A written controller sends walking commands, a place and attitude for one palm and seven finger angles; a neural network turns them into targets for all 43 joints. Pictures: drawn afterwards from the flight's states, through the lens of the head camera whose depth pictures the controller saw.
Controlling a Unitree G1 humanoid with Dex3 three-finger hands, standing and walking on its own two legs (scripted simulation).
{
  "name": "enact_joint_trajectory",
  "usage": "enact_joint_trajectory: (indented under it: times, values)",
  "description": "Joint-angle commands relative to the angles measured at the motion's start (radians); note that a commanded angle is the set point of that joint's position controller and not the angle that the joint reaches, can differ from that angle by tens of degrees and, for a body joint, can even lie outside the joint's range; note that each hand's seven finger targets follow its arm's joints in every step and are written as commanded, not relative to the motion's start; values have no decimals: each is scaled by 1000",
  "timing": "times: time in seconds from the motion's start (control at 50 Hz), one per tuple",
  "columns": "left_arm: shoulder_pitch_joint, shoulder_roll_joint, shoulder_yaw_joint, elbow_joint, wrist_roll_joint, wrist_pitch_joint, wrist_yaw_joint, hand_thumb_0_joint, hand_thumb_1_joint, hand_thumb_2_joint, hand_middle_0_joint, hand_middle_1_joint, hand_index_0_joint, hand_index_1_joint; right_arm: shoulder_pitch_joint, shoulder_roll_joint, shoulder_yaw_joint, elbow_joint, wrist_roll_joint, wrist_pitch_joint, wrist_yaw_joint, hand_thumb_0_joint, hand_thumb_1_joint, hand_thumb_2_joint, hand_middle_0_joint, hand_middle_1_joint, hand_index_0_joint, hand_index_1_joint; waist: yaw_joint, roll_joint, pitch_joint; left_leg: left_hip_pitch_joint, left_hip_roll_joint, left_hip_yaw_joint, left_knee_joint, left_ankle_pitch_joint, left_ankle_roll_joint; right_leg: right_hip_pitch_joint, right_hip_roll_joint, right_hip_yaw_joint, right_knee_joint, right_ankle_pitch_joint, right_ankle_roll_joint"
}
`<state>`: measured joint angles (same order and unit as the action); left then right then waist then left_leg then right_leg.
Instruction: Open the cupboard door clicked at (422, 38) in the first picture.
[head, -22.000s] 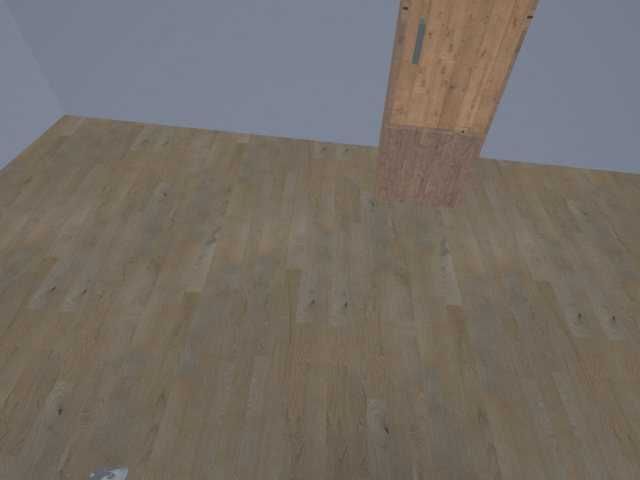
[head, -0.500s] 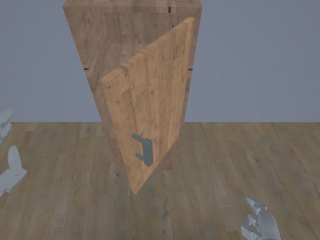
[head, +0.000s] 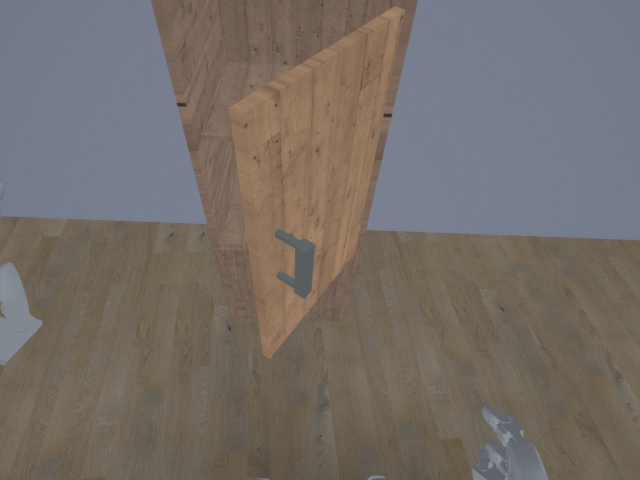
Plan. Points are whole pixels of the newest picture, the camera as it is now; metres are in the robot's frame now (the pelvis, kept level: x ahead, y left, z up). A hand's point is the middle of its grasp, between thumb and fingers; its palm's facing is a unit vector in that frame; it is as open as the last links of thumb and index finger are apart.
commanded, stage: step back with the hand held close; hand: left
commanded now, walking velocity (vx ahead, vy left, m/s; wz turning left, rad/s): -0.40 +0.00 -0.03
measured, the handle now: (293, 264) +0.42 +0.06 -0.01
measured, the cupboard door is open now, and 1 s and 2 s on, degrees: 56 56 56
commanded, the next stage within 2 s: stop stepping back and stand still in 0.46 s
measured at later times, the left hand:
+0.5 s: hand out of the picture +0.12 +0.27 +0.18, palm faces +0.38 -0.78 -0.50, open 7.4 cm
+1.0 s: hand out of the picture +0.03 +0.25 +0.17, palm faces +0.42 -0.81 -0.41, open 7.5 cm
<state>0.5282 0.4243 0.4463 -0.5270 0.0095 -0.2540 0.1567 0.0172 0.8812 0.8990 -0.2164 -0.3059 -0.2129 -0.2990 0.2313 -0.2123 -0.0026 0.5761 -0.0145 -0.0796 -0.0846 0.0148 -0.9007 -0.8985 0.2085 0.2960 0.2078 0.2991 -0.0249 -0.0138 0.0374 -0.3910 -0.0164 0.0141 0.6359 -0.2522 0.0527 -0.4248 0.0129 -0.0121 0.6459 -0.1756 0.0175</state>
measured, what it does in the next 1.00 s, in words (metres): walks backwards: right foot, then left foot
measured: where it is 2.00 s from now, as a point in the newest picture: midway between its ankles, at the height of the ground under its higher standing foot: outside the picture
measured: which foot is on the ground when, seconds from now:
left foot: down 0.00-0.20, up 0.22-0.34, down 0.36-0.72, up 0.74-0.86, down 0.88-1.00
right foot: up 0.00-0.02, down 0.04-0.36, up 0.38-0.70, down 0.72-1.00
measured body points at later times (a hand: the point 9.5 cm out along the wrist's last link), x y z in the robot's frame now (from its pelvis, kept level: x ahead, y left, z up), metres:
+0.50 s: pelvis -0.08 +0.00 +0.02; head -0.05 +0.04 +0.46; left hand +0.10 +0.31 +0.20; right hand +0.10 -0.23 -0.05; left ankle -0.02 +0.09 -0.73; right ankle -0.13 -0.12 -0.67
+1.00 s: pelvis -0.19 -0.02 +0.00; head -0.21 +0.00 +0.45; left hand +0.00 +0.29 +0.19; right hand -0.08 -0.28 -0.08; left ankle -0.12 +0.08 -0.73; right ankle -0.26 -0.12 -0.72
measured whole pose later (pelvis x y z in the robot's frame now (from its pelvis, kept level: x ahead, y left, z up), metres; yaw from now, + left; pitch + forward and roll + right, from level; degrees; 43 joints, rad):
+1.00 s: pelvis -0.19 -0.02 +0.00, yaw -4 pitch -1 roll +1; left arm 0.51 0.40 0.44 -0.42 -0.04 -0.19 0.16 0.02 0.88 0.90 -0.21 -0.31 -0.21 -0.30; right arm 0.28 -0.23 0.00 0.69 -0.01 -0.12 -0.10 0.02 -0.90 -0.90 0.21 0.30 0.21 0.30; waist -0.03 -0.04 -0.06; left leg -0.35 -0.02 0.06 0.54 -0.18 0.04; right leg -0.19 0.00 -0.02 0.64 -0.45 0.00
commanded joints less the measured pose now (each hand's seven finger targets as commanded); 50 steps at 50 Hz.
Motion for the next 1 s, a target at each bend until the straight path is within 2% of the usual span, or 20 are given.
enact_joint_trajectory:
  times: [0.0,0.08,0.12,0.16,0.24,0.3,0.32,0.34,0.38,0.4,0.46,0.54,0.6,0.64,0.68,0.72,0.78,0.84,0.92,0.98]
  values:
    - [-24,161,151,-195,0,-68,14,0,900,900,-200,-300,-200,-300,-133,-141,-60,-160,-7,-77,-11,0,-900,-900,200,300,200,300,39,176,-108,-319,256,-246,-369,-147,92,385,40,49,160,-61,-5]
    - [-17,156,109,-177,-25,-69,-3,0,900,900,-200,-300,-200,-300,-135,-143,-57,-109,-11,-85,8,0,-900,-900,200,300,200,300,30,107,-171,5,161,-131,-185,333,12,234,-29,125,-92,298,-38]
    - [-43,171,92,-198,-28,-66,2,0,900,900,-200,-300,-200,-300,-124,-134,-57,-101,0,-73,12,0,-900,-900,200,300,200,300,17,75,-310,176,108,-48,-91,486,-28,219,-106,190,-123,587,-54]
    - [-5,199,112,-197,-38,-50,4,0,900,900,-200,-300,-200,-300,-121,-125,-67,-115,12,-57,11,0,-900,-900,200,300,200,300,15,-38,-356,187,51,-1,-12,318,-44,223,-163,225,-194,617,-63]
    - [51,236,162,-194,-45,-22,8,0,900,900,-200,-300,-200,-300,-156,-90,-59,-135,20,-17,7,0,-900,-900,200,300,200,300,29,-162,-221,14,-4,-41,195,-156,-56,147,-289,280,-320,473,-169]
    - [50,232,161,-214,-45,-17,10,0,900,900,-200,-300,-200,-300,-160,-96,-36,-124,9,0,-11,0,-900,-900,200,300,200,300,9,20,-158,105,20,-35,-212,85,-52,129,-145,130,-196,434,-76]
    - [42,230,158,-242,-44,-30,9,0,900,900,-200,-300,-200,-300,-174,-129,-49,-135,8,-3,-20,0,-900,-900,200,300,200,300,27,212,-176,89,124,-156,-311,325,-16,154,-27,69,-111,250,-13]
    - [44,253,178,-254,-41,-41,6,0,900,900,-200,-300,-200,-300,-154,-136,-61,-136,6,-17,-19,0,-900,-900,200,300,200,300,41,273,-239,50,244,-237,-345,425,31,239,32,29,17,27,6]
    - [82,219,167,-227,-48,-41,-8,0,900,900,-200,-300,-200,-300,-148,-139,-69,-147,-17,-56,-10,0,-900,-900,200,300,200,300,44,334,-237,-62,344,-340,-437,233,114,232,84,66,348,-287,-10]
    - [31,196,132,-272,-50,-44,-4,0,900,900,-200,-300,-200,-300,-124,-121,-63,-126,-19,-76,-5,0,-900,-900,200,300,200,300,34,216,-200,12,353,-326,-381,362,126,129,60,94,373,-315,-18]
    - [30,143,66,-237,-54,-12,4,0,900,900,-200,-300,-200,-300,-100,-130,-63,-73,-5,-109,13,0,-900,-900,200,300,200,300,38,158,-231,278,300,-205,-320,576,93,-4,36,56,298,-308,0]
    - [-76,147,39,-241,-54,25,12,0,900,900,-200,-300,-200,-300,-135,-130,-53,-55,-12,-117,9,0,-900,-900,200,300,200,300,25,212,-202,209,288,-206,-430,215,86,85,40,31,221,-327,-2]
    - [-16,171,69,-268,-61,38,20,0,900,900,-200,-300,-200,-300,-135,-120,-39,-90,-9,-109,7,0,-900,-900,200,300,200,300,29,285,-210,160,201,-156,-522,-178,22,215,64,-52,-12,-346,-25]
    - [48,195,101,-284,-69,33,18,0,900,900,-200,-300,-200,-300,-141,-116,-32,-108,-7,-95,9,0,-900,-900,200,300,200,300,30,259,-200,100,116,-84,-464,-235,-43,326,67,-87,-299,-281,-52]
    - [111,276,172,-301,-71,19,13,0,900,900,-200,-300,-200,-300,-122,-93,-26,-105,-14,-64,16,0,-900,-900,200,300,200,300,17,-10,-226,216,7,19,-43,-46,-89,111,-179,133,-493,-271,-148]
    - [2,303,201,-305,-76,-2,26,0,900,900,-200,-300,-200,-300,-136,-91,-12,-89,-21,-70,14,0,-900,-900,200,300,200,300,30,-115,-206,85,30,-13,201,-10,-84,67,-344,260,-456,-61,-211]
    - [3,194,128,-145,-72,31,20,0,900,900,-200,-300,-200,-300,-117,-90,-24,-76,22,-78,-2,0,-900,-900,200,300,200,300,9,-139,-115,26,60,-21,102,-32,-59,143,-253,119,-332,76,-140]
    - [-60,167,82,-85,-55,18,16,0,900,900,-200,-300,-200,-300,-98,-126,-26,-58,16,-90,-20,0,-900,-900,200,300,200,300,-2,63,-46,207,68,-15,-158,43,-23,55,-145,70,-267,-80,-66]
    - [-101,174,75,-139,-47,-14,11,0,900,900,-200,-300,-200,-300,-84,-137,-23,-63,3,-109,-29,0,-900,-900,200,300,200,300,-1,254,-66,173,220,-354,-406,-167,32,70,7,-39,-4,-243,-17]
    - [-78,183,81,-210,-36,-13,14,0,900,900,-200,-300,-200,-300,-95,-124,-26,-78,-6,-129,-18,0,-900,-900,200,300,200,300,21,216,-81,41,239,-329,-510,-368,57,193,5,-32,38,-327,-33]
